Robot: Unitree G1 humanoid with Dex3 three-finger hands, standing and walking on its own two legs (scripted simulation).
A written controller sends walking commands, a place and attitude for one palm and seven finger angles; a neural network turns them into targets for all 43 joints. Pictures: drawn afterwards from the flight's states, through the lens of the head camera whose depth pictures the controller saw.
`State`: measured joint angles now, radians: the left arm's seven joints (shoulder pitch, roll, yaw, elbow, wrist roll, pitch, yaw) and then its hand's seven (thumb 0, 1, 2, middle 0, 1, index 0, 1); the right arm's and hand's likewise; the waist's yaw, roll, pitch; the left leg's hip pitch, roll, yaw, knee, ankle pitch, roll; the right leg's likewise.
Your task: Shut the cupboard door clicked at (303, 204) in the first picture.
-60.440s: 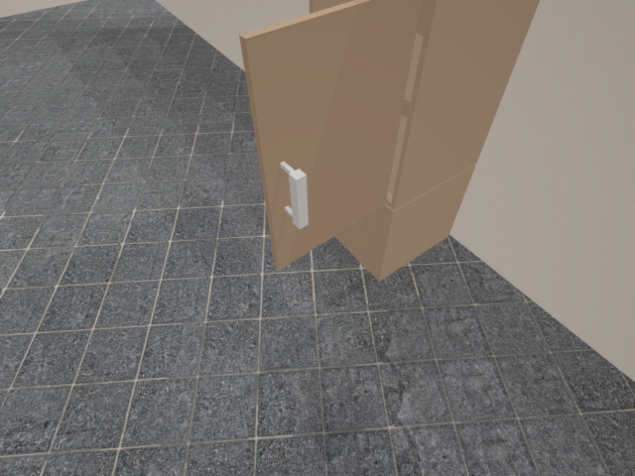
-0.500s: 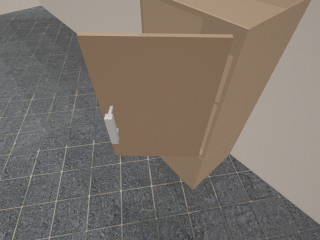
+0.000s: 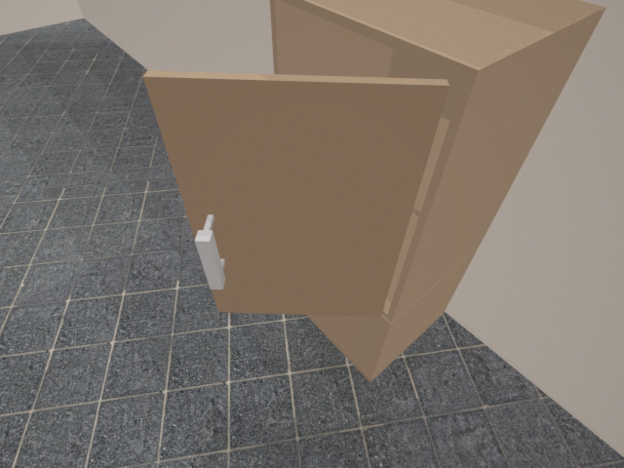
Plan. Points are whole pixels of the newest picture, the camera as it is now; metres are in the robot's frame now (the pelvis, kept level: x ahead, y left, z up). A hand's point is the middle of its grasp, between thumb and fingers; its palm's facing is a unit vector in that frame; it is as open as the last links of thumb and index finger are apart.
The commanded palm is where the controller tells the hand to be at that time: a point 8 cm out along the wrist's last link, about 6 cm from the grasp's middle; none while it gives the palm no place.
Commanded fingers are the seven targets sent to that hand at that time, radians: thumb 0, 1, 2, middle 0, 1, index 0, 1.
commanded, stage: come to a stop and stand still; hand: left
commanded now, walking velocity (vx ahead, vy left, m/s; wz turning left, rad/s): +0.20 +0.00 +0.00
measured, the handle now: (213, 252) +0.49 +0.22 -0.08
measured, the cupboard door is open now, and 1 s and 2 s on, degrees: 48 48 48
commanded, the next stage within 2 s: look again from close up in 1.16 s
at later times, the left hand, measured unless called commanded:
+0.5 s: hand out of the picture +0.04 +0.18 -0.17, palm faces +0.01 -0.97 -0.23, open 7.3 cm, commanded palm none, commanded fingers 0.00 0.90 0.90 -0.20 -0.30 -0.20 -0.30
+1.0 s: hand out of the picture +0.02 +0.23 -0.16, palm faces +0.01 -0.96 -0.27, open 7.4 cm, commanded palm none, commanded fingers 0.00 0.90 0.90 -0.20 -0.30 -0.20 -0.30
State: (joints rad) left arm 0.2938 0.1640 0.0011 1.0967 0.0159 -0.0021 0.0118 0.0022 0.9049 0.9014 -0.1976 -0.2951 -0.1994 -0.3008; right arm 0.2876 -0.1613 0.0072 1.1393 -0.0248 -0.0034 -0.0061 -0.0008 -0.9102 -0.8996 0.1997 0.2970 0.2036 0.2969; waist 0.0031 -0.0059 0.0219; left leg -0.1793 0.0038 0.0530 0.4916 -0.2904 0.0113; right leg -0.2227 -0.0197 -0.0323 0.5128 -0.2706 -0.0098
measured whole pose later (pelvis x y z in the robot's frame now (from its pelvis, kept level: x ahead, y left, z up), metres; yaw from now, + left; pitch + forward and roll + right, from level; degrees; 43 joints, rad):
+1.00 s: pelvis -0.04 +0.02 +0.00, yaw +1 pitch -2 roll +0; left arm 0.23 0.27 0.00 0.96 0.02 0.01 0.02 0.00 0.90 0.90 -0.20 -0.30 -0.20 -0.30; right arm 0.20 -0.24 -0.02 1.00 -0.03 0.00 0.01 0.00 -0.91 -0.90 0.20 0.30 0.20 0.30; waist -0.01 -0.01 0.03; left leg -0.26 -0.02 0.05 0.54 -0.24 0.04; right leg -0.28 -0.04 -0.04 0.51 -0.20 0.02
